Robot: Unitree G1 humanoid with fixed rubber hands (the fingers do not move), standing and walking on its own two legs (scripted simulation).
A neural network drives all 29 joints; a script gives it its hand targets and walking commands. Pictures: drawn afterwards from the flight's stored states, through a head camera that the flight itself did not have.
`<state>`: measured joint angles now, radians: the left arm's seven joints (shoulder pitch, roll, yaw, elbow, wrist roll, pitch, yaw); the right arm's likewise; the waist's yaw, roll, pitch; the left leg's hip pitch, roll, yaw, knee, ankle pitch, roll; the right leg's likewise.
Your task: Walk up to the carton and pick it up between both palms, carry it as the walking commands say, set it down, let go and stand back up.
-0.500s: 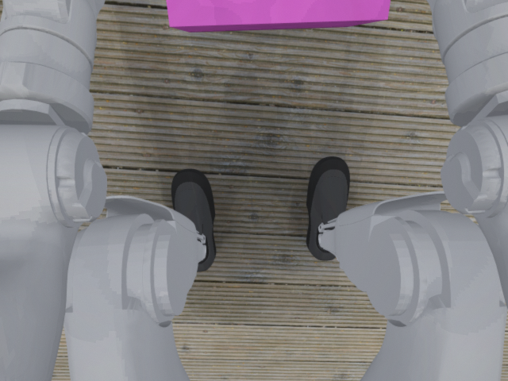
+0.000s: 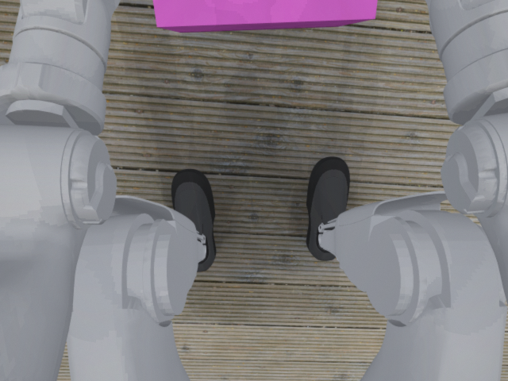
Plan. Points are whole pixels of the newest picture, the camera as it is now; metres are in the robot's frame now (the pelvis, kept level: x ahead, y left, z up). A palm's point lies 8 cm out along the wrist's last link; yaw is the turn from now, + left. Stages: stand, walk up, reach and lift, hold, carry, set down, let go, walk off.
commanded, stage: reach and lift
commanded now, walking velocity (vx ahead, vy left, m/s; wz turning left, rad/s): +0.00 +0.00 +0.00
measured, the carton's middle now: out of the picture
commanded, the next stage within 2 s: none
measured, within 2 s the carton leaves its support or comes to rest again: leaves its support in 0.94 s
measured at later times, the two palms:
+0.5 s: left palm out of the picture +0.55 +0.17 -0.23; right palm out of the picture +0.56 -0.16 -0.22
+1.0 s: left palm out of the picture +0.57 +0.17 -0.21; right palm out of the picture +0.57 -0.15 -0.20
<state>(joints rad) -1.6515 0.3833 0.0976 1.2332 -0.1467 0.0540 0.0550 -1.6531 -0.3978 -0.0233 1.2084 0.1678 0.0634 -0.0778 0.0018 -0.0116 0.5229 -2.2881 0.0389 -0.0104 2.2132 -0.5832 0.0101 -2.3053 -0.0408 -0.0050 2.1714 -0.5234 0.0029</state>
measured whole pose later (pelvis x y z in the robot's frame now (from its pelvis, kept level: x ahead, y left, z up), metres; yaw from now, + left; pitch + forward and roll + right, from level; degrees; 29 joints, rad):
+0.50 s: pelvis +0.00 +0.00 +0.00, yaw +0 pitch +38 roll -1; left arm -1.65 0.39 0.10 1.19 -0.15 0.12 0.02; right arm -1.66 -0.40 -0.09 1.21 0.17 0.10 -0.03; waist 0.00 -0.01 0.52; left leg -2.29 0.04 -0.01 2.22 -0.59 0.01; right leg -2.31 -0.04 0.00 2.18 -0.53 0.00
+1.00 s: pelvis +0.00 +0.00 +0.00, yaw +0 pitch +37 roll -1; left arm -1.64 0.39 0.09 1.07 -0.15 0.20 0.09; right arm -1.63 -0.39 -0.02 1.10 0.17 0.17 -0.10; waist 0.00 -0.01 0.53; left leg -2.28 0.03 -0.01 2.22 -0.58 0.01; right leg -2.29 -0.04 0.00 2.18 -0.53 0.00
